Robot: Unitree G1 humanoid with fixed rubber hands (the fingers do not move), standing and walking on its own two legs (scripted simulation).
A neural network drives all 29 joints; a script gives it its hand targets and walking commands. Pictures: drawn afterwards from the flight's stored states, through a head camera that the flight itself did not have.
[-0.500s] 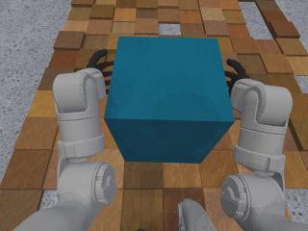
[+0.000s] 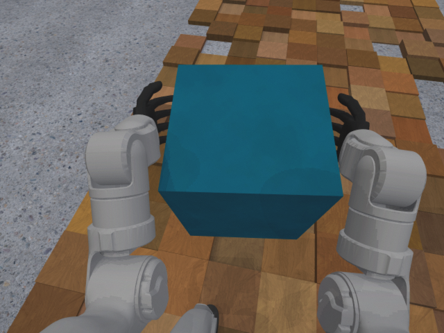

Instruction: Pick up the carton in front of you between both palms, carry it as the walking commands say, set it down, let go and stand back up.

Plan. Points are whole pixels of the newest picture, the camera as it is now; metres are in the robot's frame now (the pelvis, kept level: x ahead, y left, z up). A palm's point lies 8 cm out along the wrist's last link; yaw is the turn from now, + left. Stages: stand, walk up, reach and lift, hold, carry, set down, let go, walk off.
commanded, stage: carry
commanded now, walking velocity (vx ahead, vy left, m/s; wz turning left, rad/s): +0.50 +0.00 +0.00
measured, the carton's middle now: (245, 164) +0.39 +0.04 +0.09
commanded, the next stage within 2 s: none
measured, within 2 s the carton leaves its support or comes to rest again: neither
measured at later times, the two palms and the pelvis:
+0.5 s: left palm (218, 23) +0.73 +0.15 +0.16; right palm (353, 41) +0.71 -0.15 +0.15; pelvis +0.34 +0.02 -0.02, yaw -1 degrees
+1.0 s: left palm out of the picture +1.03 +0.18 +0.09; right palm (321, 4) +1.03 -0.12 +0.09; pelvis +0.67 +0.02 -0.04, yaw -1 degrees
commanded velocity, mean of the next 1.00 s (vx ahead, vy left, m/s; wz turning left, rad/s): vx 0.50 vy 0.00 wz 0.00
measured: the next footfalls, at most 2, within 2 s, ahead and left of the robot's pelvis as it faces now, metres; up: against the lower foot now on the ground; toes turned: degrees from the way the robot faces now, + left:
left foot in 0.06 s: +0.22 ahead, +0.10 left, -0.01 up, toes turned +4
right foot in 0.50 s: +0.51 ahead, -0.06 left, -0.02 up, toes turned -6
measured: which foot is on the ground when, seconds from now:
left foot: up 0.00-0.04, down 0.06-0.54, up 0.56-0.92, down 0.94-1.00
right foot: down 0.00-0.04, up 0.06-0.48, down 0.50-0.94, up 0.96-1.00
